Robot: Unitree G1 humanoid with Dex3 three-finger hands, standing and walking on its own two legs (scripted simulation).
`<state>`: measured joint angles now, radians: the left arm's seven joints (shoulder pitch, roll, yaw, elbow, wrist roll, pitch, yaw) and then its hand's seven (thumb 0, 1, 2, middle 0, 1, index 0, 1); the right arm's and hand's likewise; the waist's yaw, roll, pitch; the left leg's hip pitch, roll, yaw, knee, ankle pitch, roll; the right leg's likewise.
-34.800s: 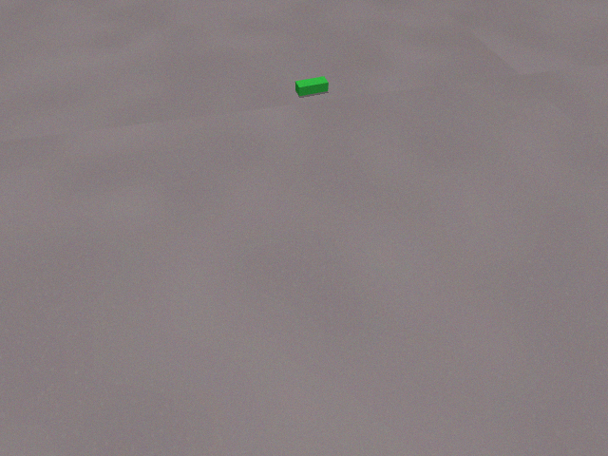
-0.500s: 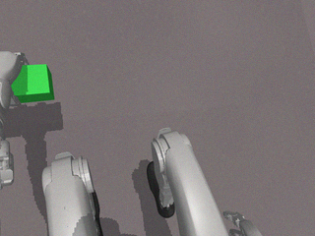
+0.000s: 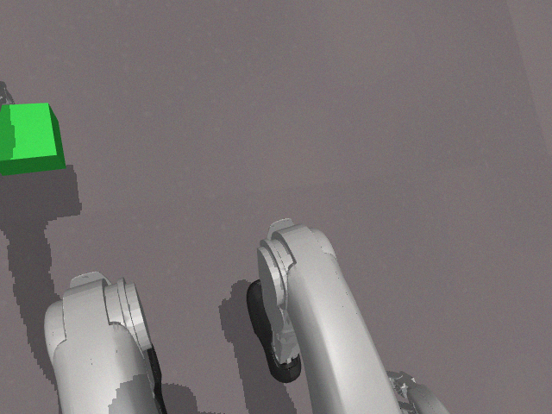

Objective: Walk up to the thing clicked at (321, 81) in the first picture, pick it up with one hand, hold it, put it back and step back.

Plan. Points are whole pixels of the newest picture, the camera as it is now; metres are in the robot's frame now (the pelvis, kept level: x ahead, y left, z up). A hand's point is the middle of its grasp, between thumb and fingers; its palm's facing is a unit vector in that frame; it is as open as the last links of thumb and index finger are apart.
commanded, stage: lower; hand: left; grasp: from above
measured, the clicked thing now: out of the picture +0.52 +0.28 -0.20
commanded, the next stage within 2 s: rest in 0.36 s
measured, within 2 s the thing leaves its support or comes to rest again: rests again in 1.40 s
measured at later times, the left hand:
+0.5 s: hand out of the picture +0.51 +0.27 -0.22, palm faces -0.47 -0.03 -0.88, open 10.5 cm
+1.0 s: hand (11, 157) +0.51 +0.26 -0.25, palm faces -0.48 -0.04 -0.88, open 10.4 cm
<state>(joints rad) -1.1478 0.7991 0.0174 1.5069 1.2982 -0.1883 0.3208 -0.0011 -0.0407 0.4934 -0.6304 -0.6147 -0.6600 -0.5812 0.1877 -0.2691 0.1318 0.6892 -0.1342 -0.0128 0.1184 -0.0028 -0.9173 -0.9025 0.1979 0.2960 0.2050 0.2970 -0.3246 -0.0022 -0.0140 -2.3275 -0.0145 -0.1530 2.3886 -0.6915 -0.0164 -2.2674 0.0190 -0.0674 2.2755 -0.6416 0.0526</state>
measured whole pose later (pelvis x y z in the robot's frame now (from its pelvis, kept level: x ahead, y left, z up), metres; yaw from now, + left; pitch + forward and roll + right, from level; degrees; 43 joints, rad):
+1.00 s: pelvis +0.00 +0.00 -0.02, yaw -4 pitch +33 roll -13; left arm -1.19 0.96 0.04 1.66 1.34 -0.21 0.46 0.00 -0.04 0.49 -0.65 -0.58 -0.68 -0.55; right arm 0.16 -0.32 0.26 0.62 -0.20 -0.10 0.14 0.00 -0.91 -0.90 0.20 0.30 0.20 0.30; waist -0.41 -0.09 0.12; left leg -2.37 -0.01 -0.23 2.49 -0.72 -0.02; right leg -2.28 0.04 -0.13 2.32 -0.64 0.06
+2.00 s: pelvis +0.00 +0.01 -0.02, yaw -6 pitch +31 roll -15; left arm -1.20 1.07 0.04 1.70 1.33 -0.21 0.50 0.00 -0.05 0.63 -0.53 -0.69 -0.55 -0.66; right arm 0.13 -0.35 0.34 0.59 -0.22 -0.15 0.17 0.00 -0.91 -0.90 0.20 0.30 0.21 0.30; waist -0.44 -0.13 0.19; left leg -2.36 0.00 -0.26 2.52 -0.72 -0.01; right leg -2.26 0.05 -0.16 2.31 -0.62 0.07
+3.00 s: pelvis +0.00 +0.01 -0.02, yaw -7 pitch +32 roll -16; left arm -1.18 1.03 0.06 1.54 1.30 -0.18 0.47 0.00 -0.54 1.03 -0.08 -1.04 -0.08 -1.04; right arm 0.16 -0.35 0.31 0.58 -0.21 -0.13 0.17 0.00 -0.91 -0.91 0.20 0.30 0.20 0.30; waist -0.41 -0.11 0.16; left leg -2.37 -0.01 -0.26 2.50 -0.72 -0.01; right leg -2.27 0.05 -0.16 2.30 -0.62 0.06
